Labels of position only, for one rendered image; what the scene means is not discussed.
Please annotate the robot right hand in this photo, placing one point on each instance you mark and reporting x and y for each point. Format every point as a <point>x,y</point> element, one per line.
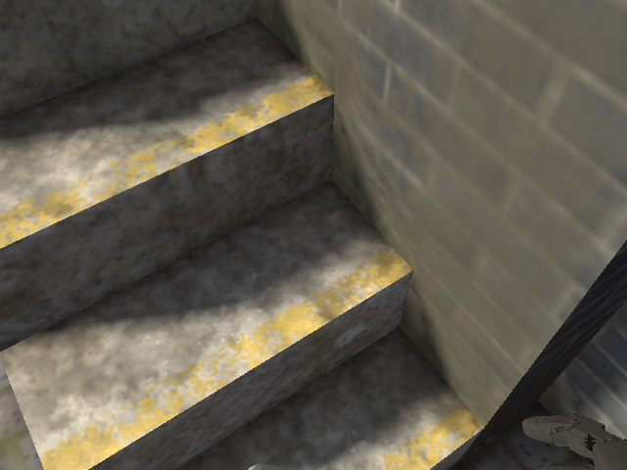
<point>581,434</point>

